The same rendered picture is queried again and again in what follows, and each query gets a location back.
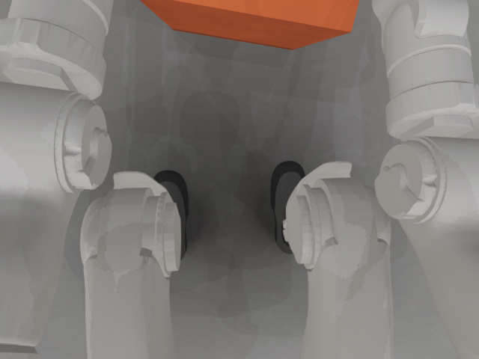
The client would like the robot right foot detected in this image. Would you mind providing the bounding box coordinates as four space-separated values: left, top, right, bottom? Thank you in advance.
271 161 305 254

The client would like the robot left upper arm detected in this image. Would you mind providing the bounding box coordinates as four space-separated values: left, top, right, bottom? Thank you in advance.
0 82 112 359

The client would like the carton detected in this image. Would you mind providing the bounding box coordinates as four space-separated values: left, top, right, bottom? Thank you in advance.
140 0 359 50

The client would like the left robot shin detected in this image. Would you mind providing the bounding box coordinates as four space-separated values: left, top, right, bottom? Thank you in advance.
80 171 174 265

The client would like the robot right upper arm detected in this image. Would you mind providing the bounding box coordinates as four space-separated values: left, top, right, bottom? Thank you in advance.
374 136 479 359

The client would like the right robot forearm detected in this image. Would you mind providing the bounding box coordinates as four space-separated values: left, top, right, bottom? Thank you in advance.
372 0 479 141

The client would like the left robot forearm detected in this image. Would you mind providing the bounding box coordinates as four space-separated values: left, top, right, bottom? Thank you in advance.
0 0 114 100

